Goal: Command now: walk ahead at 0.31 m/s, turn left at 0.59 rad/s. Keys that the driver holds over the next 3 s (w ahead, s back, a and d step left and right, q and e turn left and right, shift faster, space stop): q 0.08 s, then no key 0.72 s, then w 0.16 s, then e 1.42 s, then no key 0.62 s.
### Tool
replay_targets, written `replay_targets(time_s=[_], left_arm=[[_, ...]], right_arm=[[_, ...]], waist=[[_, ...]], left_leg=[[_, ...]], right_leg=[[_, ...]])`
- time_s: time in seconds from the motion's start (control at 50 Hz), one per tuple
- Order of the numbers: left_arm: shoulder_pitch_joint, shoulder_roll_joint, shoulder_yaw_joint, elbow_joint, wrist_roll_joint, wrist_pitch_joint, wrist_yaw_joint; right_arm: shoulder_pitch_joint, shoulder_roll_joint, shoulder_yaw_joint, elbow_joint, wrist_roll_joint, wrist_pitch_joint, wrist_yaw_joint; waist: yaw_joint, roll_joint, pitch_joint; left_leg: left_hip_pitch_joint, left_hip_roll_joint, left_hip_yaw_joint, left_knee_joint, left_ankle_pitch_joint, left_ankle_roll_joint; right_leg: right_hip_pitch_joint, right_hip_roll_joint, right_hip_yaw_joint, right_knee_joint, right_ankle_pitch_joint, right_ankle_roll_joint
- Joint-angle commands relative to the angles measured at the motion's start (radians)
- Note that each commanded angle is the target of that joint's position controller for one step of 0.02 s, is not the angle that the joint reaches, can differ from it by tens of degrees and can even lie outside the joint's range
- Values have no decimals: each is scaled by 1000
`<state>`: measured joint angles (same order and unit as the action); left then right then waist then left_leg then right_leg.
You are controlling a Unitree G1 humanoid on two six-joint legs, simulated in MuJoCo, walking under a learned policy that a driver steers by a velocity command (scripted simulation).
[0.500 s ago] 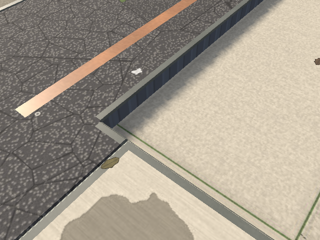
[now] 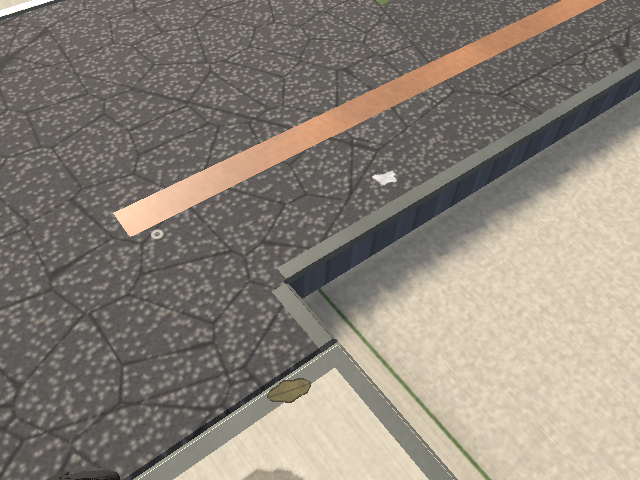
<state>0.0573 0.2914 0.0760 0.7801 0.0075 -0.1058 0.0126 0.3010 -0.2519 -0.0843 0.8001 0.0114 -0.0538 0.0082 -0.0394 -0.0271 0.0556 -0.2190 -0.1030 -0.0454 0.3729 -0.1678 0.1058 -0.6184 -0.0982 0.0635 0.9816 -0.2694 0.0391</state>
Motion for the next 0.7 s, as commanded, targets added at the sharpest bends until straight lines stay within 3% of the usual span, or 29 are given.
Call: replay_targets(time_s=[0.02,0.08,0.12,0.18,0.2,0.22,0.24,0.26,0.28,0.3,0.32,0.36,0.38,0.42,0.46,0.5,0.52,0.54,0.56,0.58,0.6,0.7], left_arm=[[-1,40,8,-60,9,9,3],[-71,38,4,-91,-4,14,-10],[-89,50,5,-105,-5,15,-19],[-43,91,18,-100,7,-1,-28],[6,92,19,-89,15,-11,-28],[55,133,25,-90,37,-20,-24],[98,171,27,-95,62,-14,-19],[139,109,15,-79,39,4,-24],[103,71,2,-92,9,17,-29],[68,56,-6,-99,5,33,-30],[25,38,-18,-99,9,44,-32],[-40,53,-19,-95,20,62,-32],[-52,58,-15,-92,23,67,-31],[-21,65,-11,-76,17,72,-25],[5,73,-11,-64,5,78,-18],[17,58,-20,-56,-6,85,-14],[42,37,-29,-44,-3,83,-17],[61,35,-30,-46,8,78,-23],[53,23,-30,-48,13,76,-24],[34,23,-31,-44,17,75,-22],[45,15,-32,-35,13,76,-19],[82,25,-27,8,5,78,-9]], right_arm=[[-43,-187,-47,-80,7,-1,-28],[-6,-178,-45,-77,12,26,-38],[6,-163,-40,-74,10,35,-45],[-17,-142,-30,-84,1,36,-54],[-45,-128,-24,-93,4,35,-54],[-40,-94,-11,-114,-10,29,-52],[93,-63,0,-109,-14,23,-50],[177,-106,1,-93,-5,29,-41],[158,-181,-19,-72,7,46,-37],[64,-190,-24,-80,12,68,-41],[20,-174,-22,-83,7,89,-46],[14,-126,-11,-78,-1,110,-49],[22,-96,-1,-68,-3,107,-48],[3,-67,13,-58,-10,93,-46],[4,-81,11,-44,-9,85,-41],[14,-82,11,-26,-18,83,-33],[-7,-104,10,-39,-34,82,-33],[-37,-163,0,-53,-38,83,-38],[-50,-143,2,-33,-33,79,-35],[-72,-96,16,-37,-36,69,-33],[-82,-81,22,-30,-40,59,-32],[-40,-91,22,0,-20,28,-35]], waist=[[41,81,-85],[3,129,-113],[-6,138,-117],[19,153,-128],[55,145,-142],[65,80,-219],[23,-123,-333],[15,-253,-437],[23,-130,-372],[37,-61,-278],[30,-36,-200],[-4,-84,-125],[-4,-113,-119],[21,-132,-151],[22,-119,-180],[4,-101,-164],[11,-66,-146],[50,25,-106],[68,125,-75],[60,136,-52],[69,149,-40],[54,73,-47]], left_leg=[[-46,187,-126,-63,614,130],[-39,173,-155,-18,505,75],[10,197,-202,18,421,67],[94,230,-278,129,406,56],[92,197,-269,203,408,33],[41,128,-236,347,319,-7],[-157,19,-174,609,-159,-69],[-270,-9,-151,773,-571,-113],[-317,40,-174,866,-535,-137],[-350,62,-136,903,-478,-160],[-344,84,-116,861,-441,-170],[-224,122,-62,686,-360,-176],[-160,118,-22,587,-339,-176],[-89,120,4,430,-302,-169],[-22,117,15,288,-170,-150],[79,106,33,127,-41,-114],[115,155,-26,97,-3,-85],[66,224,-106,75,-74,-46],[-85,214,-111,42,-276,-23],[-152,196,-106,3,-355,-34],[-180,191,-101,-9,-350,-53],[-109,167,-68,58,-123,-77]], right_leg=[[94,66,-49,-197,181,23],[161,125,-49,-363,334,15],[163,127,-29,-426,341,7],[196,111,-10,-493,290,-36],[274,104,-24,-573,377,-64],[444,3,49,-558,692,-112],[718,-220,273,-492,1096,-278],[799,-346,492,-530,985,-397],[715,-320,498,-564,671,-380],[629,-259,417,-592,459,-333],[509,-209,343,-635,312,-298],[319,-114,218,-710,132,-242],[278,-73,157,-720,132,-230],[307,-61,122,-706,159,-239],[335,-80,136,-687,95,-245],[279,-63,125,-680,-69,-198],[228,-43,111,-669,-164,-143],[199,17,47,-622,-214,-92],[291,72,-32,-585,-131,-54],[358,78,-41,-542,-51,-40],[389,77,-46,-523,0,-45],[387,62,-32,-507,133,-70]])
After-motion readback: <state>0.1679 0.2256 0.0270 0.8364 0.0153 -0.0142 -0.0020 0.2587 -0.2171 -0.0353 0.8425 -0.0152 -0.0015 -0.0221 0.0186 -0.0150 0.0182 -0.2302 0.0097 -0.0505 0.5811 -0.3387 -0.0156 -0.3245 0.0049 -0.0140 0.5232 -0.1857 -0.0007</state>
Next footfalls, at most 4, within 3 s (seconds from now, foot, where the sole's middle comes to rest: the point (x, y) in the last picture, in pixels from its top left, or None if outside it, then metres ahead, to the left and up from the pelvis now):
0.22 right None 0.29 -0.12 -0.78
0.52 left None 0.18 0.11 -0.78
1.44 left None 0.42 0.12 -0.78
1.86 right None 0.33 -0.12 -0.78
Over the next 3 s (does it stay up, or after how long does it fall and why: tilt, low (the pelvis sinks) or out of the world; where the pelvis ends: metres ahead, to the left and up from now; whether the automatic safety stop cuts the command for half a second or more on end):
stays up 0.37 0.01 -0.02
